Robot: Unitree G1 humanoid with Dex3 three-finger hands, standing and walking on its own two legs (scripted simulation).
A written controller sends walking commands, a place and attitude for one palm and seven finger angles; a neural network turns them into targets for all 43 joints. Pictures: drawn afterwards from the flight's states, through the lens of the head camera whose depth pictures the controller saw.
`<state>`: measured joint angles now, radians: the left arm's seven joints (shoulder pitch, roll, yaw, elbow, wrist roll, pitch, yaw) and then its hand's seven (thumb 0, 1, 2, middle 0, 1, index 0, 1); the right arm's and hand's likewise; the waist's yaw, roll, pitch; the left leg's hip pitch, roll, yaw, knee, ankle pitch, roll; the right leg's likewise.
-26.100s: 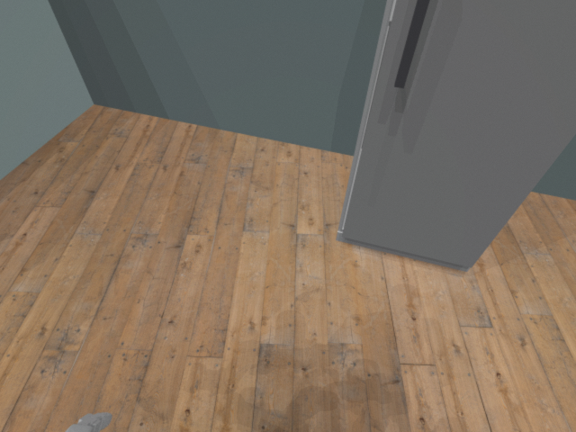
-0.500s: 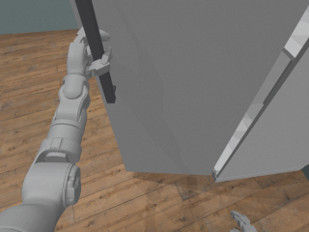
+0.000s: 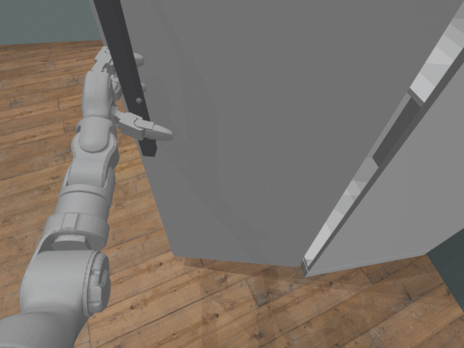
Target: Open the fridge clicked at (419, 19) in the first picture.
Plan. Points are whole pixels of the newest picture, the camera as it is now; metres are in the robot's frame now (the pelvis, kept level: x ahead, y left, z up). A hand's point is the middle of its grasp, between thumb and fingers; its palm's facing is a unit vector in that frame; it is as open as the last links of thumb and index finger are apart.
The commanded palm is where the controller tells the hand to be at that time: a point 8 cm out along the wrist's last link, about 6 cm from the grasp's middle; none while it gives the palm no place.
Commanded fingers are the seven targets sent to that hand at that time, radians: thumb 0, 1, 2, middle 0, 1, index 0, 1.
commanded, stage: loosen the grip on the handle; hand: left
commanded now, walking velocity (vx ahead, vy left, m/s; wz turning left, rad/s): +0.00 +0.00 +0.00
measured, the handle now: (130, 59) +0.51 +0.15 +0.23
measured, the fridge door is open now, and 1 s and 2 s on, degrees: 75 75 75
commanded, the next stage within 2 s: slip the hand off the handle in 0.08 s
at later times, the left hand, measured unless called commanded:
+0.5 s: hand (103, 98) +0.46 +0.19 +0.19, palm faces +0.13 -0.98 -0.16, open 14.7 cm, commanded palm +0.43 +0.24 +0.19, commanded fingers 0.00 -0.55 0.20 -0.25 -1.15 -0.25 -1.15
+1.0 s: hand (71, 115) +0.43 +0.23 +0.19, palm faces +0.09 -0.99 -0.14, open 14.7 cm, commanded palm +0.38 +0.27 +0.19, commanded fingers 0.00 -0.55 0.20 -0.25 -1.15 -0.25 -1.15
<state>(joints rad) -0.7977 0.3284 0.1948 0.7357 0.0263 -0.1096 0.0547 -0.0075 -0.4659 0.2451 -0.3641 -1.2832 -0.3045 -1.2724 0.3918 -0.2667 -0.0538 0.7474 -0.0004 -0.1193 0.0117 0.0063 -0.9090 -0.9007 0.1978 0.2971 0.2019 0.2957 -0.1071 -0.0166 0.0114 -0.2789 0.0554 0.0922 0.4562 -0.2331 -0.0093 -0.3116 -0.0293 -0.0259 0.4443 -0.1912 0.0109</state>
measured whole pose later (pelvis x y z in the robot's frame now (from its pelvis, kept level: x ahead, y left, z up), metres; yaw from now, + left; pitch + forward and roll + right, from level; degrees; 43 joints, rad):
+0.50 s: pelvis +0.00 -0.01 +0.00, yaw +2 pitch +3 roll +0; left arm -0.81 0.41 0.26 0.83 -0.04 -0.19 -0.10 -0.01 -0.55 0.20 -0.25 -1.15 -0.25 -1.15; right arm 0.31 -0.26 -0.02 0.72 0.02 -0.10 -0.02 0.00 -0.91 -0.90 0.20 0.30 0.20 0.30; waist -0.07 0.00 0.00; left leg -0.29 0.06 0.06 0.48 -0.24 -0.02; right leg -0.31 -0.03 -0.05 0.46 -0.21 0.00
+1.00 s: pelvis +0.01 +0.02 +0.00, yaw +1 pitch +3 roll -1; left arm -0.60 0.43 0.31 0.60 -0.12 -0.16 -0.20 -0.01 -0.55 0.20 -0.25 -1.15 -0.25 -1.15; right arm 0.37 -0.25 -0.01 0.71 0.04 -0.09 -0.03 0.01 -0.91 -0.90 0.20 0.30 0.20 0.30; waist -0.06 0.01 -0.02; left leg -0.29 0.04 0.08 0.51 -0.28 0.01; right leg -0.30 -0.04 -0.03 0.46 -0.22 0.03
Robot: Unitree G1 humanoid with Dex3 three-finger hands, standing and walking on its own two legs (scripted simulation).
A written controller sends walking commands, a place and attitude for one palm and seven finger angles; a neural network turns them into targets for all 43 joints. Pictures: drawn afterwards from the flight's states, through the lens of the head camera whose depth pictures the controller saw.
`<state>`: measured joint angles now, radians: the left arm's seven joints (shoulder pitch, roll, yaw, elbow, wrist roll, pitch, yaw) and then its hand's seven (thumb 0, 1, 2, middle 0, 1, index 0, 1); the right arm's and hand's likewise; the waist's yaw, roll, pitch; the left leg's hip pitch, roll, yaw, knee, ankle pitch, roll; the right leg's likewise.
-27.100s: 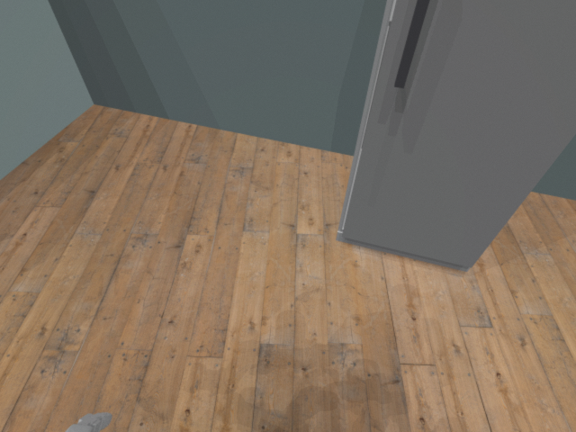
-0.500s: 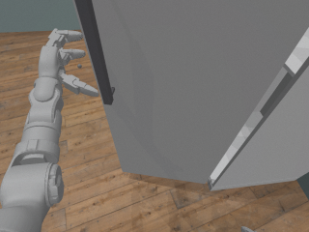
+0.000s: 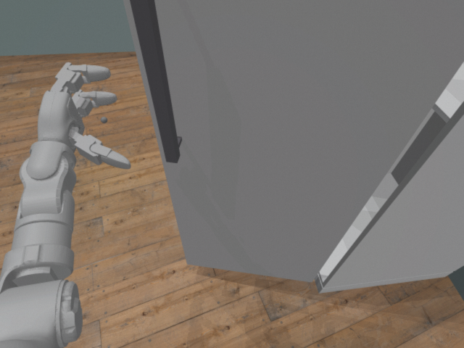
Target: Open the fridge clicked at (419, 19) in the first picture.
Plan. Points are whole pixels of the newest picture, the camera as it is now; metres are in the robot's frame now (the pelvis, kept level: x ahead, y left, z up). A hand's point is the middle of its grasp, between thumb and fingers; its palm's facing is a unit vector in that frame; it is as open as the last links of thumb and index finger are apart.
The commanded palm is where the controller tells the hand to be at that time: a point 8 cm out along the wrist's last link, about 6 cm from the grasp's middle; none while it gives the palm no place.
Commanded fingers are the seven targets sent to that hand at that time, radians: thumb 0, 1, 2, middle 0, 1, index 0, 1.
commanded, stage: slip the hand off the handle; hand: left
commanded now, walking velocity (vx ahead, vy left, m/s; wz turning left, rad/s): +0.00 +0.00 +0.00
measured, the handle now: (161, 68) +0.50 +0.13 +0.23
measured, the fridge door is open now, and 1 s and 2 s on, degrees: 75 75 75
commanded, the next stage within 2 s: draw the hand back to the body in 0.64 s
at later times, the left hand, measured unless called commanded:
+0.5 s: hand (88, 160) +0.33 +0.21 +0.19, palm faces +0.11 -0.98 -0.14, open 14.7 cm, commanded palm +0.31 +0.26 +0.19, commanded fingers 0.00 -0.55 0.20 -0.25 -1.15 -0.25 -1.15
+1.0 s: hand (79, 166) +0.32 +0.22 +0.19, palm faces +0.05 -1.00 -0.01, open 14.7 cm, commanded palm +0.28 +0.26 +0.19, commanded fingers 0.00 -0.55 0.20 -0.25 -1.15 -0.25 -1.15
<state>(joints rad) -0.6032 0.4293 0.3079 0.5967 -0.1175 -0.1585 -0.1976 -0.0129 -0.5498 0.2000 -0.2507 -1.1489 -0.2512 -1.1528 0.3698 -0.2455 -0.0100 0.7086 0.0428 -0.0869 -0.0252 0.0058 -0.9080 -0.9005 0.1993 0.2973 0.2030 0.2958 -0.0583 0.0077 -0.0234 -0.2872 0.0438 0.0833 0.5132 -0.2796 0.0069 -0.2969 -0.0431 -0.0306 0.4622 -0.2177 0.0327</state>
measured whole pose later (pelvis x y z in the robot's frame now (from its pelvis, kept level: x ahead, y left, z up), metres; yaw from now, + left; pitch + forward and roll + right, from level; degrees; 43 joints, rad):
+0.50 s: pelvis -0.01 -0.02 +0.00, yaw +3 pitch -2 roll +0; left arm -0.38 0.37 0.25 0.31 -0.17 -0.04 -0.21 -0.01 -0.55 0.20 -0.25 -1.15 -0.25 -1.15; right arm 0.17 -0.24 0.04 0.66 0.06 -0.11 -0.09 0.01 -0.91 -0.90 0.20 0.30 0.20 0.30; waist 0.03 0.02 0.00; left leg -0.20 0.05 0.03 0.49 -0.26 -0.02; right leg -0.20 -0.04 -0.08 0.47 -0.23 0.01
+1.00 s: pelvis +0.01 -0.02 +0.00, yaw +1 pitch -3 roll +0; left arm -0.25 0.41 0.38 0.17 -0.31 0.24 -0.33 -0.01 -0.55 0.20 -0.25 -1.15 -0.25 -1.15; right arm 0.23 -0.28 0.04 0.65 0.08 -0.14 -0.10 0.01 -0.91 -0.90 0.20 0.30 0.20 0.30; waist 0.01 0.04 -0.01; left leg -0.13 0.05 0.05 0.45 -0.27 -0.02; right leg -0.16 -0.03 -0.06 0.45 -0.25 0.01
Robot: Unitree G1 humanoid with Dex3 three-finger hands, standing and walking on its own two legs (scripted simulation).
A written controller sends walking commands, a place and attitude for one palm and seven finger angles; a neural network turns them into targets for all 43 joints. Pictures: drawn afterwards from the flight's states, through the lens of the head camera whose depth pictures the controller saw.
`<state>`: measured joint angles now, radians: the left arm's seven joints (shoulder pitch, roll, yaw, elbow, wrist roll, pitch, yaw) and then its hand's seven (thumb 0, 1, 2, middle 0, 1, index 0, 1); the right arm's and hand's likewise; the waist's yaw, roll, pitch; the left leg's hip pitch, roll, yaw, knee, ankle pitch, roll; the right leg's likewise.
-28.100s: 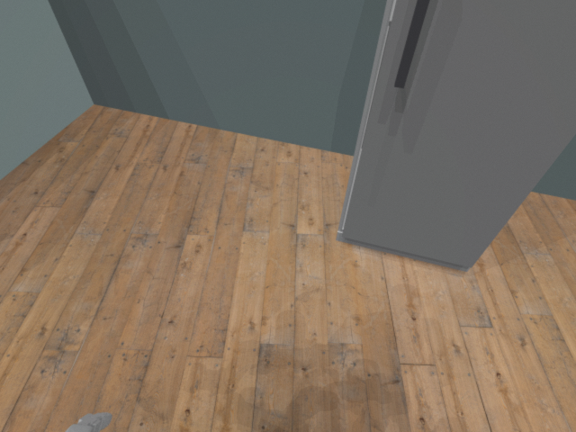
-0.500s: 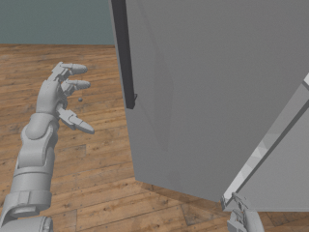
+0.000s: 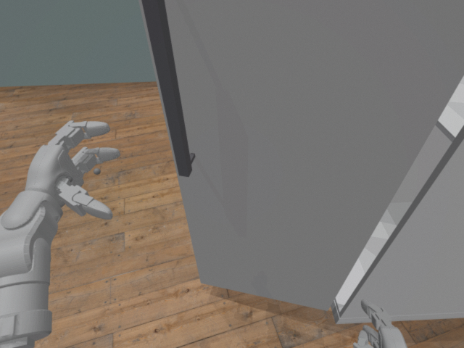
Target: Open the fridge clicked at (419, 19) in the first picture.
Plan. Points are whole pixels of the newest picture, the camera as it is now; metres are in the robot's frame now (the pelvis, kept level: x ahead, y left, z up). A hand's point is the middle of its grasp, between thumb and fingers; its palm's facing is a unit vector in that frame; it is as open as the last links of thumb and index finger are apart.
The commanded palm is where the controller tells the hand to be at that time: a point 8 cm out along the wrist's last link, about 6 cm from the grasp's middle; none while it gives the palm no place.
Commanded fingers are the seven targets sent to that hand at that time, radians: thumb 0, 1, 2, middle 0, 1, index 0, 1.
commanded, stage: draw the hand back to the body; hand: left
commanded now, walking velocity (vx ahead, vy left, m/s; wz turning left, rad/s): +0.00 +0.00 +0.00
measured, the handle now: (175, 90) +0.50 +0.14 +0.23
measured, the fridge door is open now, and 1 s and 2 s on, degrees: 75 75 75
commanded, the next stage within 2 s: step back with the hand held close in 1.34 s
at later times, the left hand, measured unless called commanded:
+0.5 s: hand (53, 222) +0.24 +0.26 +0.17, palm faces +0.42 -0.88 -0.21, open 13.3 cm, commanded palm +0.19 +0.30 +0.18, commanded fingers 0.00 0.10 0.51 -0.23 -0.77 -0.23 -0.77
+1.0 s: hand (25, 262) +0.18 +0.28 +0.15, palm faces +0.49 -0.79 -0.36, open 8.4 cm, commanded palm +0.13 +0.31 +0.17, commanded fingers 0.00 0.90 0.90 -0.20 -0.30 -0.20 -0.30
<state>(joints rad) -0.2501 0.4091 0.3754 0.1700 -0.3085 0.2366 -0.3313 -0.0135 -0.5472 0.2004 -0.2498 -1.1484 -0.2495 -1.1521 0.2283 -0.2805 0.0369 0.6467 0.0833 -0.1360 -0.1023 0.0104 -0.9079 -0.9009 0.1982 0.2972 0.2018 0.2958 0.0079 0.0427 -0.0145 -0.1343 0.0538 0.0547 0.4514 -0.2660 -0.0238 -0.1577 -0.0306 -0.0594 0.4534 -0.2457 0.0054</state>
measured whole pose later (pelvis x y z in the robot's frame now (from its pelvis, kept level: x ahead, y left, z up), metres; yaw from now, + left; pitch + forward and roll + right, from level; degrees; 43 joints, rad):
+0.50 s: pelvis -0.01 +0.01 +0.00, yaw +1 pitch -5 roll -1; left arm 0.12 0.30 0.28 -0.23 -0.10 0.00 0.07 -0.01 -0.23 0.35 -0.24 -0.96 -0.24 -0.97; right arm 0.16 -0.21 0.07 0.67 0.00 -0.17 -0.08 0.01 -0.90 -0.90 0.20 0.30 0.21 0.30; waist 0.08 0.03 0.06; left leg -0.08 0.04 0.04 0.41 -0.23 -0.01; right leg -0.08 -0.04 -0.07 0.36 -0.19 0.02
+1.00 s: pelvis +0.00 +0.01 +0.00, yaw +0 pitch -6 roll -1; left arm 0.46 0.33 0.35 -0.37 -0.07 -0.08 0.12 0.01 0.66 0.78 -0.21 -0.44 -0.22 -0.44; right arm 0.17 -0.24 -0.01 0.69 -0.01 -0.16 -0.09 0.01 -0.91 -0.90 0.20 0.30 0.20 0.30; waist 0.07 0.05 0.04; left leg -0.04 0.05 0.05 0.40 -0.25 -0.02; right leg -0.05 -0.03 -0.06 0.36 -0.21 0.01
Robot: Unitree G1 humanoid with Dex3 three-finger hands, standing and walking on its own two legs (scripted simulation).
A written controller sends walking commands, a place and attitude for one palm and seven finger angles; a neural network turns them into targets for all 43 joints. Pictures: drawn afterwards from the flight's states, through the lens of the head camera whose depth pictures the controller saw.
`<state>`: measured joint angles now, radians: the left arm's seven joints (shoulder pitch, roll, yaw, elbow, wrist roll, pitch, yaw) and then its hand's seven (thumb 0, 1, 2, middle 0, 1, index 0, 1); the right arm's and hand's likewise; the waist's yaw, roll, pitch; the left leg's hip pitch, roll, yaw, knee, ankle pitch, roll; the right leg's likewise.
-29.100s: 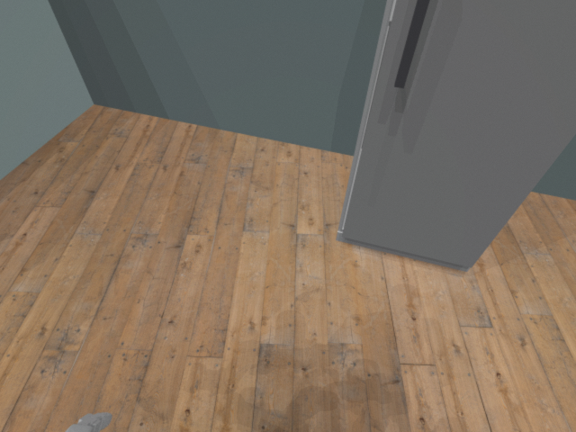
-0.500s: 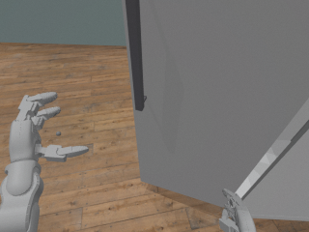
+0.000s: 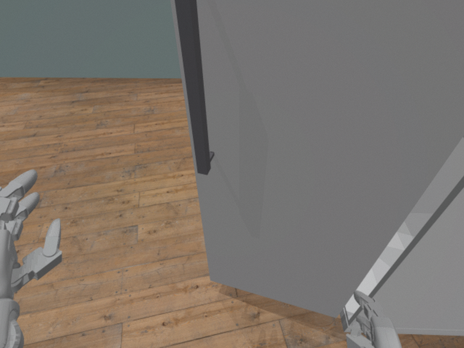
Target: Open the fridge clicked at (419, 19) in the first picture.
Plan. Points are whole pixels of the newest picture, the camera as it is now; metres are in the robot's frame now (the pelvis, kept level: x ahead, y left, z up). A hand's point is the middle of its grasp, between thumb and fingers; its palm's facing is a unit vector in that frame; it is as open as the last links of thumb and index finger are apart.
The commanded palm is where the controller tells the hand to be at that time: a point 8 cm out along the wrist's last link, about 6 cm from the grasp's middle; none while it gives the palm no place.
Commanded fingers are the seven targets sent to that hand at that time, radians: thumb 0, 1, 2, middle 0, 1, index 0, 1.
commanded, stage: draw the hand back to the body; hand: left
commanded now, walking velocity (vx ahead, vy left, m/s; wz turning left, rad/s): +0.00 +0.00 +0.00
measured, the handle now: (200, 89) +0.50 +0.13 +0.22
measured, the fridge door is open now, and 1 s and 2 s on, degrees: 75 75 75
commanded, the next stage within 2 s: step back with the hand held close in 0.34 s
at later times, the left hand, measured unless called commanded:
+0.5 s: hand (49, 248) +0.18 +0.27 +0.16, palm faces +0.50 -0.79 -0.36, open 7.4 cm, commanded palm +0.13 +0.30 +0.17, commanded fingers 0.00 0.90 0.90 -0.20 -0.30 -0.20 -0.30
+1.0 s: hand (17, 281) +0.14 +0.29 +0.15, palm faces +0.46 -0.78 -0.43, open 7.4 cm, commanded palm +0.08 +0.32 +0.17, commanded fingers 0.00 0.90 0.90 -0.20 -0.30 -0.20 -0.30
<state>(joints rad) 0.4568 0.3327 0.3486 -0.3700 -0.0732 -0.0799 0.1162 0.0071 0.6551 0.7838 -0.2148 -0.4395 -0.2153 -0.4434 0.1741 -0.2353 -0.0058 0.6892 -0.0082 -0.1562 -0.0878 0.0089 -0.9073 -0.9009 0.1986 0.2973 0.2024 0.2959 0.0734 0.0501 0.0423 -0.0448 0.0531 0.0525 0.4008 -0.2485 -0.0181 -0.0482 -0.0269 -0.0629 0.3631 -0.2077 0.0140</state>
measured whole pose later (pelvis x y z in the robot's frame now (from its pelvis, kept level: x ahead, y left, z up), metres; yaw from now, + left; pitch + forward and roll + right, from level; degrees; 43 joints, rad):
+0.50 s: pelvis -0.01 +0.00 +0.00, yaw +1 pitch -6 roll -1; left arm 0.43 0.33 0.34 -0.38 -0.07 -0.08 0.12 0.02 0.89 0.90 -0.21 -0.30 -0.21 -0.30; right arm 0.18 -0.21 0.02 0.70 -0.01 -0.16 -0.09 0.01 -0.91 -0.90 0.20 0.30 0.20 0.30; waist 0.07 0.05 0.05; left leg -0.05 0.05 0.04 0.41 -0.24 -0.02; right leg -0.05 -0.03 -0.07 0.36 -0.20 0.01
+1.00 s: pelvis -0.07 +0.02 -0.02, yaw -1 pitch +0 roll -1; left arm 0.50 0.38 0.41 -0.46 -0.03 -0.20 0.16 0.01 0.89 0.90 -0.21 -0.30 -0.21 -0.30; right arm 0.22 -0.21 0.02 0.59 0.01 -0.08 -0.10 0.01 -0.91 -0.90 0.20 0.30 0.20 0.30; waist 0.02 0.00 0.00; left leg -0.38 0.03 0.07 0.65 -0.26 0.03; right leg -0.39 -0.06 -0.03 0.60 -0.20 0.04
